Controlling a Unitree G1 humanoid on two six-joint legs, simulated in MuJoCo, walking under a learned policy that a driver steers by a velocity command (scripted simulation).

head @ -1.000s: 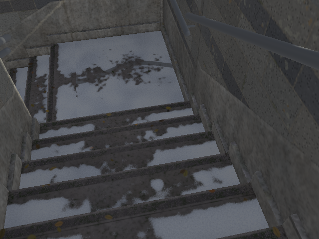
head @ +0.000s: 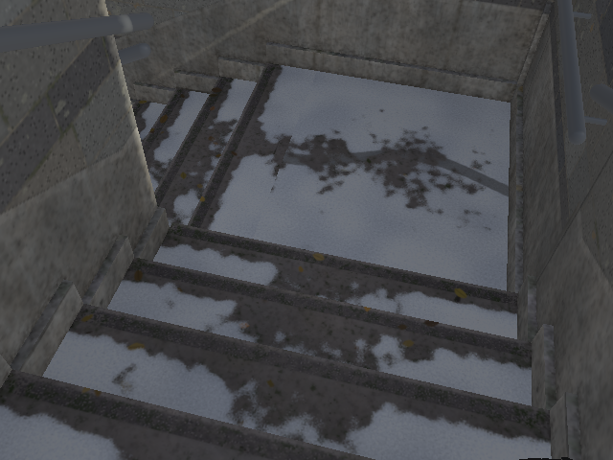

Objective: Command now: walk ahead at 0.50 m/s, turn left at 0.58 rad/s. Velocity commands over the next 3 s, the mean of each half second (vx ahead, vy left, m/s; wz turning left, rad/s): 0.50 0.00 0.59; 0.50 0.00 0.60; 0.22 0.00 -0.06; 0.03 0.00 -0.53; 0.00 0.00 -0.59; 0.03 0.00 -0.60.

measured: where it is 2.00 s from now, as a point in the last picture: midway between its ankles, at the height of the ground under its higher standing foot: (259, 392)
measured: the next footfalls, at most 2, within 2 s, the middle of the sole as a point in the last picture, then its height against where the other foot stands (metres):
right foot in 0.56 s outside the picture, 0.15 m lower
left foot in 1.22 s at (235, 411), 0.15 m lower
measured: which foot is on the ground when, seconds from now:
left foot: down 0.00-0.58, up 0.60-1.00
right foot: up 0.00-0.54, down 0.56-1.00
